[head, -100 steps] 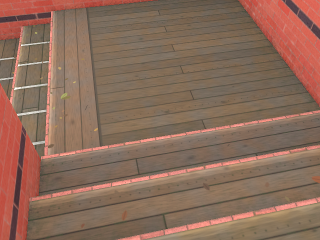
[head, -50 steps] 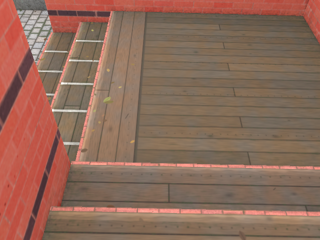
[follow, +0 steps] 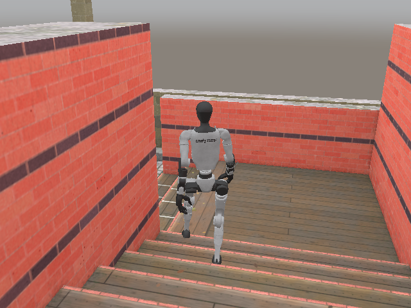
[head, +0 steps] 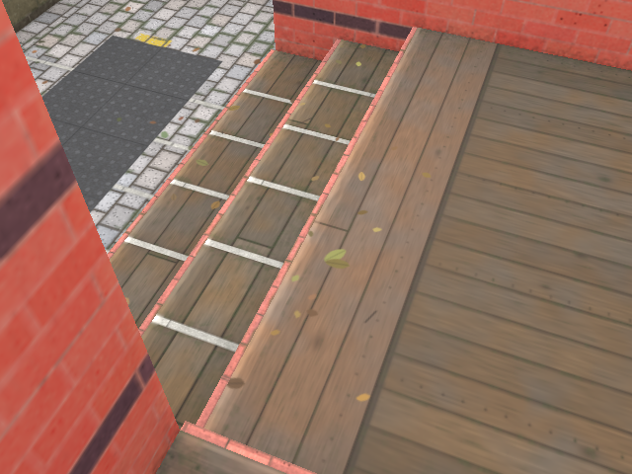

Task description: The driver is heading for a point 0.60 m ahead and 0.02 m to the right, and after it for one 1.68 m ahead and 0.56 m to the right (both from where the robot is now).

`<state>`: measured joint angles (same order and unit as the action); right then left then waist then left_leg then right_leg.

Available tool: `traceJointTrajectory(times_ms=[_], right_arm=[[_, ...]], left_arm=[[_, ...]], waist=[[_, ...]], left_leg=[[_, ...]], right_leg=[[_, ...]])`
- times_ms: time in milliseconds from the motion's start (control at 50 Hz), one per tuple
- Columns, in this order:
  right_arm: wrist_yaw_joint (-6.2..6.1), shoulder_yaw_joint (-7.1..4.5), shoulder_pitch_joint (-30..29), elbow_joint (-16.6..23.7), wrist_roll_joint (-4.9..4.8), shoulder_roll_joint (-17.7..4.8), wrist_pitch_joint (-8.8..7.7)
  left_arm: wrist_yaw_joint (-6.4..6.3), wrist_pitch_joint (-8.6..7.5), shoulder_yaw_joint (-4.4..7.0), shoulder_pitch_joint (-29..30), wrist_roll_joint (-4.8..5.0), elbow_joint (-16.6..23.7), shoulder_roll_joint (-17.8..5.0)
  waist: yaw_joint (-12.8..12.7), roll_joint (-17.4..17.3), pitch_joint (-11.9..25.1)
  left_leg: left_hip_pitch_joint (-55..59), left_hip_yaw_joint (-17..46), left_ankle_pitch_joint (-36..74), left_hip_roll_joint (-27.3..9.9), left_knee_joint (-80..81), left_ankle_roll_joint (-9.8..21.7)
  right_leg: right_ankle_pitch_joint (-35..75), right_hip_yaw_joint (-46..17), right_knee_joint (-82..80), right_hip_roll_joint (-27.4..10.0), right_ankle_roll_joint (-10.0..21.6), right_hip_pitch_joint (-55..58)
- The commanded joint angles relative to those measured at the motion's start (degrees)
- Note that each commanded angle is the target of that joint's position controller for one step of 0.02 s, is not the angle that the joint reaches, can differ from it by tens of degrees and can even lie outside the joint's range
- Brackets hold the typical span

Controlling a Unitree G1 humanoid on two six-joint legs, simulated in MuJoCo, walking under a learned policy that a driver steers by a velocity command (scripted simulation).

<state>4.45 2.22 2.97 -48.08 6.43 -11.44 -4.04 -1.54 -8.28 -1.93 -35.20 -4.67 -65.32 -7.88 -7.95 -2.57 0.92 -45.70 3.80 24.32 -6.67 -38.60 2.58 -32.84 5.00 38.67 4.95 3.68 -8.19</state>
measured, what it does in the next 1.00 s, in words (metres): goes down: left foot 0.15 m lower, then right foot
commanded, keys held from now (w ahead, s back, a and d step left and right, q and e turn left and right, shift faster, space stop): w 0.54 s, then e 0.46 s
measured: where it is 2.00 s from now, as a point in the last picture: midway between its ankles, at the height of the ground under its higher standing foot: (376, 442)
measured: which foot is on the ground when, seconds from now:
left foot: up 0.00-0.16, down 0.18-0.82, up 0.84-1.00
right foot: down 0.00-0.20, up 0.22-0.54, down 0.56-0.64, up 0.66-0.80, down 0.82-1.00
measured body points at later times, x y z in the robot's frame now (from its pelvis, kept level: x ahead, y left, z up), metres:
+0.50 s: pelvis +0.34 +0.05 -0.13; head +0.36 +0.04 +0.32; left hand +0.48 +0.30 -0.24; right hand +0.28 -0.20 -0.27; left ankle +0.30 +0.15 -0.85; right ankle +0.44 -0.06 -0.80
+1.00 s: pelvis +0.57 -0.04 -0.27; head +0.61 -0.05 +0.18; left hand +0.72 +0.19 -0.40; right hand +0.59 -0.30 -0.40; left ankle +0.58 +0.12 -0.74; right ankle +0.56 -0.10 -1.00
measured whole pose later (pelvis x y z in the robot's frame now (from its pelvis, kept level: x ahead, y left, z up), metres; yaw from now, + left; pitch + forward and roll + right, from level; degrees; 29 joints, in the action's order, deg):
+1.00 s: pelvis +0.57 -0.04 -0.27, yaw -11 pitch +4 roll +3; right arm -5.6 -2.5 13.7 -48.1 -0.5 -11.0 -1.5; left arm 1.0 1.2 1.5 -10.3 -0.6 -49.5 -14.4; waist 2.4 2.3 -1.0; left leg -54.0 1.3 -34.5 -2.8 -111.0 -5.3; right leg -15.0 -1.0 31.5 2.6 6.4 -20.3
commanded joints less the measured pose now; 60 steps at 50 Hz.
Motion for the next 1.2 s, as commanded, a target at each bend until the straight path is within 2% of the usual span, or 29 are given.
traceJointTrajectory(times_ms=[20, 60, 80, 120, 140, 180, 220, 240, 280, 340, 360, 440, 460, 500, 520, 540, 560, 580, 600, 660, 720, 800, 820, 840, 860, 940, 1000, 1060, 1200], right_arm=[[0.92, 1.05, -5.53, 3.40, -0.75, 0.21, -0.28], [0.63, -0.26, -6.97, 4.67, -0.78, -4.69, 0.65], [-1.07, -1.07, -13.37, 5.28, -9.70, -3.66, 0.27], [-2.49, -1.11, -13.64, 4.12, -8.73, -4.14, -0.90], [-0.56, 0.23, -9.10, 2.28, 1.18, -4.11, 0.32], [-1.27, -3.99, 14.22, -6.35, -1.16, -10.03, -0.60], [-0.16, -6.20, 38.56, -10.60, -4.02, -15.23, -0.23], [-0.14, -6.33, 41.68, -13.58, -2.82, -13.71, -0.41], [-0.58, -4.57, 25.65, -10.20, -1.54, -6.52, -1.34], [-1.44, -1.38, 12.65, -6.86, -3.60, 2.57, -3.91], [-4.30, -6.08, 14.13, -8.97, -7.48, -11.08, -3.42], [-4.81, -6.68, 12.00, -8.55, -7.56, -10.05, -2.43], [-0.44, -2.98, 9.21, -4.27, 0.89, -1.54, -4.24], [-0.36, -3.56, 19.34, -7.30, -1.12, -2.55, -4.02], [-2.53, -6.42, 17.45, -7.22, -7.45, -10.49, -2.20], [-3.49, -6.77, 18.74, -7.27, -7.44, -12.31, -1.10], [-4.72, -7.00, 22.64, -9.11, -6.52, -11.30, -1.01], [-5.92, -3.76, 37.66, -12.20, -0.91, -0.48, -3.25], [-6.60, -5.30, 43.51, -11.61, -4.47, -1.95, -3.29], [-11.06, -3.88, 67.83, -21.79, -4.44, 2.81, -4.17], [-10.02, -1.05, 31.82, -10.60, -5.07, 4.13, -2.87], [-4.68, -3.72, 25.01, -9.33, -2.27, -7.64, -0.11], [-7.86, -5.40, 20.88, -9.22, -10.43, -6.54, -1.14], [-8.40, -3.83, 26.10, -8.86, -9.38, -1.73, -1.89], [-7.28, -3.35, 32.82, -8.34, -10.00, -1.81, -2.83], [-9.58, -4.16, 16.83, 2.68, -6.38, 1.51, 1.08], [-11.18, -4.65, 18.04, 5.22, -6.47, -0.31, 3.76], [-10.34, -4.99, 5.10, 9.58, -3.77, -2.70, 3.23], [-7.29, -6.89, -4.26, 15.31, -6.97, -6.25, 3.88]], left_arm=[[2.31, 1.19, -0.46, -3.43, -1.36, 1.37, -2.96], [3.03, 0.09, 0.49, 0.93, -0.67, 3.68, -6.24], [1.36, 0.90, 2.71, -0.92, 7.16, 3.96, -9.92], [-0.79, 2.90, 2.65, -6.26, 4.44, 2.01, -8.64], [0.37, 2.01, 2.09, -7.18, 1.09, 0.41, -7.95], [3.34, 3.59, 2.11, -6.01, -1.08, -0.48, -8.54], [8.89, 4.85, 0.27, -21.15, -2.75, -1.85, -0.64], [9.05, 3.42, 1.42, -2.70, -0.40, 6.67, -6.94], [5.84, 1.80, 2.04, 12.47, 1.86, 11.75, -9.62], [3.13, 2.89, 0.97, 11.60, -1.86, 13.76, -2.94], [1.43, 5.03, 2.38, 12.65, 5.14, 13.16, -3.75], [2.14, 7.02, 2.65, 4.60, 4.30, 9.86, -3.33], [5.20, 5.26, 1.34, 0.16, -4.36, 8.75, -2.75], [5.86, 3.94, 3.52, 8.57, -4.94, 10.88, -7.22], [3.95, 4.65, 5.03, 20.71, 4.15, 16.00, -11.33], [3.20, 4.61, 5.11, 22.52, 4.82, 16.94, -11.94], [2.60, 3.97, 5.34, 25.32, 4.59, 17.63, -11.69], [2.99, 2.46, 4.22, 29.64, -2.07, 19.06, -10.67], [3.54, 0.34, 7.14, 33.59, -0.89, 20.19, -16.40], [4.11, -0.86, 5.91, 55.64, -1.24, 26.22, -8.79], [6.17, 2.15, 1.85, 39.32, -0.01, 21.33, 1.94], [4.88, 3.57, 8.65, 11.18, 0.93, 11.13, -14.98], [2.95, 5.03, 9.43, 13.56, 9.66, 13.15, -18.58], [2.22, 5.24, 8.17, 6.36, 6.64, 12.88, -19.62], [2.96, 5.82, 7.39, 7.12, 6.33, 14.40, -18.70], [1.67, 9.40, 6.81, 22.71, 5.64, 19.58, -19.45], [2.02, 8.97, 6.25, 26.59, 2.98, 21.74, -19.53], [-2.29, 9.88, 5.14, 27.91, 5.62, 23.59, -15.53], [-2.71, 9.21, 7.20, 24.56, 7.45, 25.64, -15.09]], waist=[[1.68, 7.16, -8.12], [3.25, 3.70, -10.06], [-0.30, -0.98, -13.09], [-3.30, 1.05, -15.96], [-0.67, 7.13, -9.21], [8.11, 0.15, -2.12], [10.98, -17.35, 29.91], [18.90, -9.38, 25.61], [14.94, 7.84, 4.54], [3.06, 4.22, -5.37], [1.57, 1.12, -8.58], [-1.49, -3.94, 1.93], [-1.77, -2.52, -5.55], [4.08, -1.25, -6.84], [5.54, -2.04, -4.03], [6.49, -0.87, -4.28], [9.31, -1.22, -5.36], [15.54, 6.64, -4.62], [18.54, 16.14, -1.52], [33.43, -9.23, -5.46], [15.50, 8.51, -8.47], [2.01, 9.46, -2.79], [-0.66, 15.49, -1.07], [-1.52, 27.80, 13.14], [-0.55, 23.26, 25.68], [7.03, -2.44, 13.46], [13.71, 1.58, 7.33], [12.29, 1.32, 1.37], [10.19, 13.18, 1.29]], left_leg=[[13.31, -6.40, 13.72, 1.25, 1.92, 2.51], [18.47, -5.43, 6.34, 1.25, 1.26, 2.49], [18.89, -7.00, 5.08, 2.56, 7.57, -0.56], [15.14, -5.08, -0.98, 1.05, 18.73, -2.55], [15.36, -3.94, -6.04, -0.29, 23.72, 0.38], [41.66, -6.44, 7.45, -0.62, 26.39, 3.95], [102.30, 6.99, 32.38, -13.89, -7.25, 24.07], [101.33, 18.82, 4.61, -16.24, 3.06, 23.69], [64.15, 13.99, -23.10, -16.07, 17.58, 17.57], [25.87, 11.93, -30.72, -12.12, 24.81, 16.35], [20.55, 8.15, -12.77, -10.95, 25.54, 14.15], [15.19, -3.72, -0.99, -5.18, 17.57, 8.90], [6.72, -2.82, -19.95, -3.24, 16.58, 11.08], [19.84, 0.65, -36.93, -3.66, 12.68, 12.39], [23.20, 0.83, -26.19, -4.78, 13.19, 9.87], [25.57, 2.14, -24.78, -6.15, 9.13, 9.87], [37.69, 7.43, -31.84, -9.01, 2.58, 9.89], [65.62, 9.64, -34.79, -8.25, -9.10, 8.89], [56.79, -1.70, -29.30, 1.21, -14.27, 7.15], [86.44, 6.50, -36.69, -4.72, -6.83, 6.01], [47.85, 7.48, -36.03, -8.31, 2.47, 2.89], [21.11, -6.77, -34.22, 1.31, -16.17, -3.53], [11.60, -7.66, -37.90, 4.21, -38.06, -3.33], [-4.93, -9.54, -81.37, 6.81, -71.45, -6.86], [-13.44, -2.93, -80.09, 3.98, -82.79, -7.25], [-18.61, -3.39, -62.75, 2.95, -79.02, -8.15], [-16.33, 0.37, -48.15, 3.33, -68.73, -7.98], [4.56, -3.16, -21.27, 7.59, -29.35, -7.87], [17.96, 3.40, -28.76, 8.75, 1.87, -6.89]], right_leg=[[16.56, -13.65, -10.11, -11.69, 10.37, -21.27], [13.11, -13.98, -8.84, -12.06, 9.56, -23.21], [18.55, -14.55, -9.05, -12.81, 7.47, -17.38], [24.64, -13.21, -1.70, -10.87, 5.55, -1.31], [31.66, -14.75, 4.19, -12.14, 5.09, 7.39], [40.90, -11.44, 24.69, -11.00, 1.59, 1.93], [-13.44, -4.75, 72.57, -3.41, -4.68, -31.46], [-15.71, -5.37, 80.89, -1.99, -4.29, -49.99], [-0.97, -6.63, 68.17, -10.79, -0.72, -50.12], [15.36, -13.28, 40.77, -16.78, 4.03, -32.80], [16.34, -8.26, 29.33, -12.20, -0.52, -25.55], [36.98, -3.17, 20.19, -7.89, -3.01, -1.66], [34.97, -5.69, 24.68, -10.76, -0.69, -3.17], [31.54, -4.42, 21.33, -10.20, 0.75, -14.79], [34.81, -2.66, 12.43, -10.47, -0.22, -15.78], [30.03, -2.65, 9.67, -9.75, -0.51, -13.74], [36.72, -9.98, 7.24, -13.39, -0.42, -25.64], [28.29, -13.56, -3.46, -14.20, -2.79, -45.54], [41.23, -4.81, -3.86, -11.12, 3.04, -35.36], [19.72, -7.09, 13.21, -10.90, 1.73, -74.14], [48.59, -11.84, -16.01, -18.41, -2.13, -42.76], [62.30, 0.86, -22.88, -7.29, 1.12, 19.99], [85.78, -3.48, -18.74, -10.03, 0.61, 23.22], [125.64, -11.48, -2.81, -22.31, 7.57, 42.57], [127.95, -20.74, 2.50, -29.86, 14.31, 49.84], [96.45, -22.87, -7.42, -27.38, 14.14, 16.31], [69.52, -24.21, -12.12, -26.14, 15.95, -5.26], [52.51, -15.52, -14.92, -10.56, 9.14, -21.98], [39.26, -29.87, -14.96, -13.26, 7.70, -6.29]])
